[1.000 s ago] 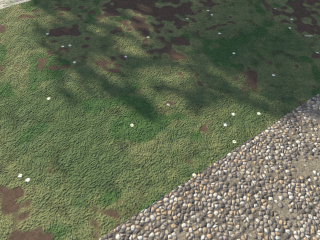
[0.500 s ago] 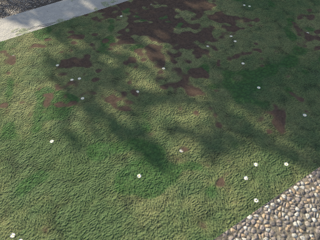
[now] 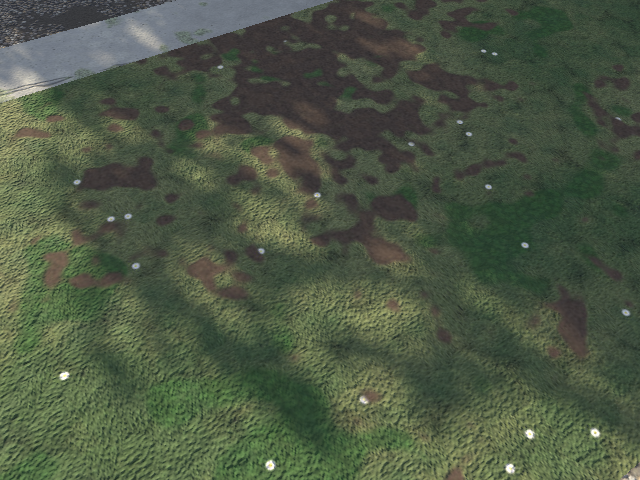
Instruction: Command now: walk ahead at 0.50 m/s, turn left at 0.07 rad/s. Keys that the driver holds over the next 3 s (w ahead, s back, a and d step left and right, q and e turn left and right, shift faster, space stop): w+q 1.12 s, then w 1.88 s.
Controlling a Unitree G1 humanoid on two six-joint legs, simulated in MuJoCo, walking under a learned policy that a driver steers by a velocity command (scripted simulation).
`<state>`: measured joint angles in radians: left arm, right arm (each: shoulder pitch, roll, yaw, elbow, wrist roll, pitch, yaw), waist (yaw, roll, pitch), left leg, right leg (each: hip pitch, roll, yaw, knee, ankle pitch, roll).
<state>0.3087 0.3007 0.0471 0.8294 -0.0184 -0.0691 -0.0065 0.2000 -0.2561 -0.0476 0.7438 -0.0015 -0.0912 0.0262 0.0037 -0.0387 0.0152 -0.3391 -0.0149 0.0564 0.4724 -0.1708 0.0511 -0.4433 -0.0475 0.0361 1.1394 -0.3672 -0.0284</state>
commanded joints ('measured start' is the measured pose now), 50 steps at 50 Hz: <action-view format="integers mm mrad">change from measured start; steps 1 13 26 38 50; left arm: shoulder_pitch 9 -358 -127 -34 -137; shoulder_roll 64 43 47 160 132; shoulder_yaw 23 13 35 75 45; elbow -76 -187 -90 -10 -105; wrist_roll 13 4 29 4 19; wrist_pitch -3 -37 -44 -18 -71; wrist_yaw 4 -21 -7 15 11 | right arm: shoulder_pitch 27 200 125 -170 47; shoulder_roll -112 -185 -95 -64 -154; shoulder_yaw -27 -53 -45 -27 -63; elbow -27 67 -17 -145 -120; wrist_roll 2 30 33 25 12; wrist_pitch -16 18 56 63 27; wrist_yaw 6 -38 -33 20 0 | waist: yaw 14 -72 -2 68 -13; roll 143 117 -90 -17 80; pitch -49 27 -11 72 -102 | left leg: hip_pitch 166 212 -329 -334 319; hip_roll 237 215 146 125 221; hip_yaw -318 -278 -163 -53 -486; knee -298 -249 702 217 -202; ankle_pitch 102 90 -117 145 93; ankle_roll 190 155 -31 -13 243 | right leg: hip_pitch -174 -105 307 452 -249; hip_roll -83 0 -224 -248 -80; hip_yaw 24 24 149 -177 52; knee -21 -616 -971 -989 29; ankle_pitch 95 409 231 417 33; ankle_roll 15 58 -139 -114 23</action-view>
